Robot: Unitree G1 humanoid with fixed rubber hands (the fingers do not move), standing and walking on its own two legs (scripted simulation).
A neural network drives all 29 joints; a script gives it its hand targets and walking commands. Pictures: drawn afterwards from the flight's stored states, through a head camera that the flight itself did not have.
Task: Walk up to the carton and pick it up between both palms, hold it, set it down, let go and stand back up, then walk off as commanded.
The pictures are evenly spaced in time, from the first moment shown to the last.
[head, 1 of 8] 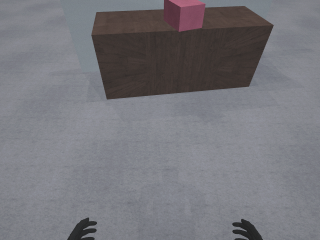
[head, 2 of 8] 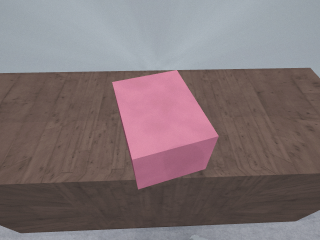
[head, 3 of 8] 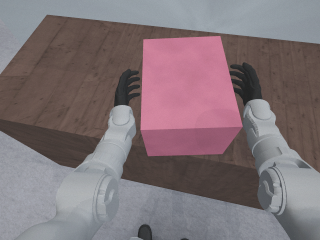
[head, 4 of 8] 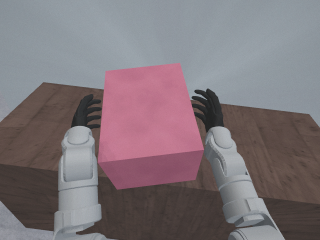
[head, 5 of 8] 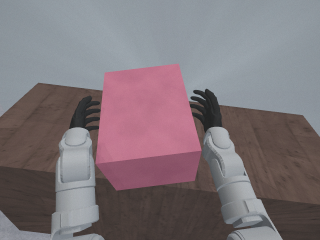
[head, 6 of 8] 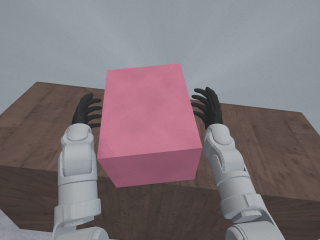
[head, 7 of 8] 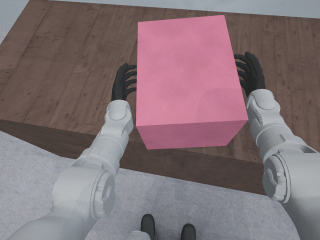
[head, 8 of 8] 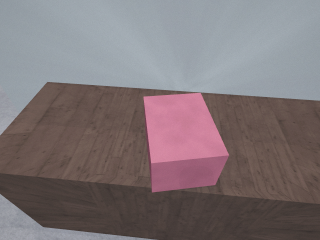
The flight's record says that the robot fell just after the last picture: no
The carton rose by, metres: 0.17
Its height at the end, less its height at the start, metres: +0.00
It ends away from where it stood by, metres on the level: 0.03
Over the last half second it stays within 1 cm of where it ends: yes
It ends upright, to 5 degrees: yes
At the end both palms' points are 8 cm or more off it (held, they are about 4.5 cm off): yes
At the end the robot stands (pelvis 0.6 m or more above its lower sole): yes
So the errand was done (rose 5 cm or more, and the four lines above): yes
